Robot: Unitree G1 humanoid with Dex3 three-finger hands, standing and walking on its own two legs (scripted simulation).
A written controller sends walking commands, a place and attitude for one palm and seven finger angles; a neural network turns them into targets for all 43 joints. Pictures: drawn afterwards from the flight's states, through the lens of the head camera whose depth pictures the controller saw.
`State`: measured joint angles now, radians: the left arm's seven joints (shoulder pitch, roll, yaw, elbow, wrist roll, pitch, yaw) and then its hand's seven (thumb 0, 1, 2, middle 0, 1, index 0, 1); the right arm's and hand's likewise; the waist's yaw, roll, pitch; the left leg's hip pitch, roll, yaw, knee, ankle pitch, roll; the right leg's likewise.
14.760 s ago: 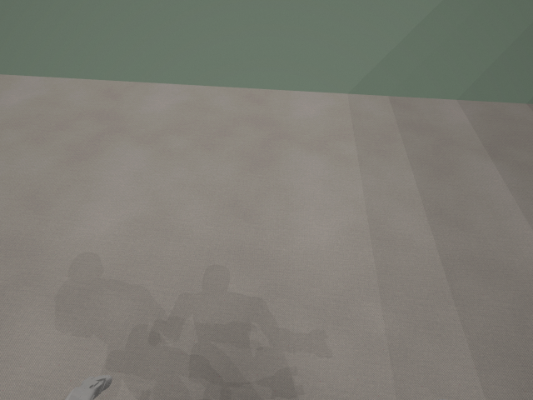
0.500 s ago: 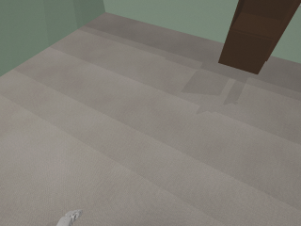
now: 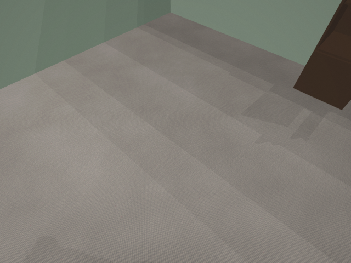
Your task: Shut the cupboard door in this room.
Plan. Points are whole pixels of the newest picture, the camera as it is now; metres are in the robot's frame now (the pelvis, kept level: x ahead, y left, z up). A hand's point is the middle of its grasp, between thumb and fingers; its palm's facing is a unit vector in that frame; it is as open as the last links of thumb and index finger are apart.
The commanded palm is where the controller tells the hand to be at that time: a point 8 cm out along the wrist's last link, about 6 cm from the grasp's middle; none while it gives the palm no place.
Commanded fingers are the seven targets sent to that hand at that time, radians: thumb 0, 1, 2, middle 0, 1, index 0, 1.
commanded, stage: turn or walk to find it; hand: left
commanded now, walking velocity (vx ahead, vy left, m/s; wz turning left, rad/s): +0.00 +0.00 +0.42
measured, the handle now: out of the picture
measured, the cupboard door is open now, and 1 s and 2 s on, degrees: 87 87 87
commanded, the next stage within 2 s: none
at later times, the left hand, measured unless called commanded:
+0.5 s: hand out of the picture +0.04 +0.19 -0.15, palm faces +0.17 -0.94 -0.30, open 7.4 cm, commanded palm none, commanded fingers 0.00 0.90 0.90 -0.20 -0.30 -0.20 -0.30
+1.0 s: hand out of the picture -0.13 +0.19 -0.19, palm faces +0.45 -0.86 -0.25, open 7.4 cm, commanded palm none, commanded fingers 0.00 0.90 0.90 -0.20 -0.30 -0.20 -0.30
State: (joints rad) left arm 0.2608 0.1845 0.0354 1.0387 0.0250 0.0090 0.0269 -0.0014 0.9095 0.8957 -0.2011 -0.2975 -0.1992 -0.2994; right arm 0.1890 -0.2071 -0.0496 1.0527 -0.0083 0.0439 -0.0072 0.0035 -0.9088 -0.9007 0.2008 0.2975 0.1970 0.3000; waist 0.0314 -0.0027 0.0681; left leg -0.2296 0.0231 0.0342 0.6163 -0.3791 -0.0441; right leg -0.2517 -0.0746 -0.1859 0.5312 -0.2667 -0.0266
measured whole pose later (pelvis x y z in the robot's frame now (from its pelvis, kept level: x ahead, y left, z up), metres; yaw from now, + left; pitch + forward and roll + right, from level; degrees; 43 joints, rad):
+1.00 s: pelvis -0.06 -0.01 -0.01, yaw +24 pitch +0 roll +0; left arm 0.26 0.24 0.05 0.99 0.02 0.04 0.02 0.00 0.91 0.90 -0.20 -0.30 -0.20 -0.30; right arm 0.13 -0.22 -0.06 0.98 -0.02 0.03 0.01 0.00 -0.91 -0.90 0.20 0.30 0.20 0.30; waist 0.03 -0.04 0.09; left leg -0.26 0.02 0.08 0.60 -0.32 0.01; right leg -0.29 -0.17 -0.25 0.70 -0.42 0.03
